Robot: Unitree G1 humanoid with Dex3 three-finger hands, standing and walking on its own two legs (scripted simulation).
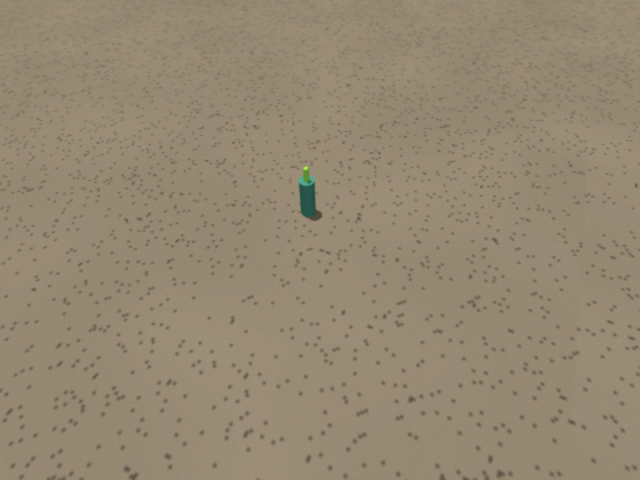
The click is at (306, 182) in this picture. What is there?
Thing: necked bottle
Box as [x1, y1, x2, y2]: [299, 166, 315, 216]
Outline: 305,166 303,168 304,175 299,178 300,203 302,214 305,216 310,216 315,212 314,181 313,178 308,175 308,168
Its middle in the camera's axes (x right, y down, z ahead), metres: -0.06 -0.23 +1.66
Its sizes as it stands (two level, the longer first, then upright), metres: 0.065 0.065 0.253
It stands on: the floor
